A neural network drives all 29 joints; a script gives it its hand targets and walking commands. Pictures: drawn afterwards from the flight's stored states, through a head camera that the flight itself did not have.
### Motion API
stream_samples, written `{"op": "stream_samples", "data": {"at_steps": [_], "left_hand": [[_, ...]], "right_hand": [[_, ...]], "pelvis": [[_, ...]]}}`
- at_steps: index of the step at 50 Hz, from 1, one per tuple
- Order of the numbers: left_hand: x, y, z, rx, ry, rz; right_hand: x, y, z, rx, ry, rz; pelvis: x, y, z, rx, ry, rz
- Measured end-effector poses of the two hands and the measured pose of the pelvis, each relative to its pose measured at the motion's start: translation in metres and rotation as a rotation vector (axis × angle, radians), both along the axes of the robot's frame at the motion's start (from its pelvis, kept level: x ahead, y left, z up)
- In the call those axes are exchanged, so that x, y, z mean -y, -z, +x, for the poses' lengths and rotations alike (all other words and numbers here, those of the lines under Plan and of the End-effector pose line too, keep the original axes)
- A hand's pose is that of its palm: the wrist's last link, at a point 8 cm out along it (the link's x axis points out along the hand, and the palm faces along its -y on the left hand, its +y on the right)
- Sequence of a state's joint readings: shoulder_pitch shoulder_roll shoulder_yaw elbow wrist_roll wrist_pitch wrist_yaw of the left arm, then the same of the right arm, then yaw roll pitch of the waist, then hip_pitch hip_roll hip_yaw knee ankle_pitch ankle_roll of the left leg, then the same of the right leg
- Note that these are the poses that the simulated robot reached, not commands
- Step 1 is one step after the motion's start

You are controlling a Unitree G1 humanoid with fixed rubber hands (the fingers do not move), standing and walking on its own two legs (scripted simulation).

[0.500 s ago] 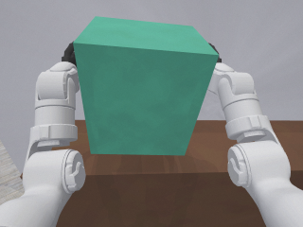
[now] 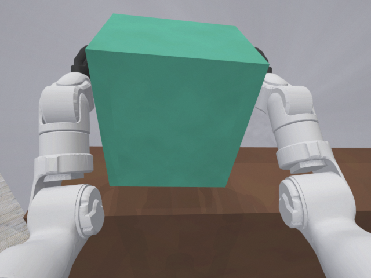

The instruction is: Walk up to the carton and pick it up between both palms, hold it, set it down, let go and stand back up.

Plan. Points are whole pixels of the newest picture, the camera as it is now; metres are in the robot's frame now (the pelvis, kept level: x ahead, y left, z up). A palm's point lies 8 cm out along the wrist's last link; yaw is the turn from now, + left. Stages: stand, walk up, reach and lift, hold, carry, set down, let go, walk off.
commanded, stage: hold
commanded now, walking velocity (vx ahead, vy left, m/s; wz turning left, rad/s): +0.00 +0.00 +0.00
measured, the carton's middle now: (172, 105) +0.38 +0.01 +0.25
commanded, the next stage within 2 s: none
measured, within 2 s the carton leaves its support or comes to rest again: neither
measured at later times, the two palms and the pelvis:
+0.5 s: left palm (86, 86) +0.37 +0.17 +0.30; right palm (263, 87) +0.36 -0.17 +0.30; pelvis -0.01 +0.00 +0.00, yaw +0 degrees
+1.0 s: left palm (82, 83) +0.37 +0.18 +0.30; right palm (260, 84) +0.37 -0.16 +0.31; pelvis +0.00 +0.00 +0.00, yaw +0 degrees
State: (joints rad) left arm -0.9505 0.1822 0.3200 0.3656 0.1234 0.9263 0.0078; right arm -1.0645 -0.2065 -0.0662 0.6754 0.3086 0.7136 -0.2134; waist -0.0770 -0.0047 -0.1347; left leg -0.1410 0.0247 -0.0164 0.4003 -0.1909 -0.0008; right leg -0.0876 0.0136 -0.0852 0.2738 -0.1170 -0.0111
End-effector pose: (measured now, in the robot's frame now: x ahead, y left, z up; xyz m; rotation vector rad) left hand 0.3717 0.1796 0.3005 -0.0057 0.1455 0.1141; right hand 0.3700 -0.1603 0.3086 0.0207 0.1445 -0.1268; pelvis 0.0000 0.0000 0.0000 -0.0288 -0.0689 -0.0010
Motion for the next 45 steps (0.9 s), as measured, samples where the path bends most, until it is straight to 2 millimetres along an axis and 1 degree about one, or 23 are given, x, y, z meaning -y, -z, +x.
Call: {"op": "stream_samples", "data": {"at_steps": [12,16,20,36,45], "left_hand": [[0.001,-0.003,-0.013,0.007,0.002,0.0],[0.002,0.0,-0.012,-0.005,0.008,0.001],[0.005,0.004,-0.009,-0.02,0.012,0.003],[0.006,0.006,0.007,-0.015,0.008,0.006],[0.001,-0.001,0.002,0.009,-0.001,0.002]], "right_hand": [[0.001,-0.003,-0.013,0.007,0.0,0.0],[0.002,0.001,-0.014,-0.007,0.006,0.003],[0.005,0.006,-0.013,-0.022,0.01,0.007],[0.006,0.009,0.004,-0.018,0.011,0.009],[0.001,0.0,0.002,0.006,0.0,0.001]], "pelvis": [[0.0,0.0,-0.009,0.013,0.0,0.0],[0.001,0.001,-0.011,0.015,0.0,0.001],[0.002,0.001,-0.011,0.014,0.0,0.002],[0.002,0.0,0.001,-0.001,0.0,0.003],[0.001,0.0,0.001,-0.002,0.0,0.001]]}}
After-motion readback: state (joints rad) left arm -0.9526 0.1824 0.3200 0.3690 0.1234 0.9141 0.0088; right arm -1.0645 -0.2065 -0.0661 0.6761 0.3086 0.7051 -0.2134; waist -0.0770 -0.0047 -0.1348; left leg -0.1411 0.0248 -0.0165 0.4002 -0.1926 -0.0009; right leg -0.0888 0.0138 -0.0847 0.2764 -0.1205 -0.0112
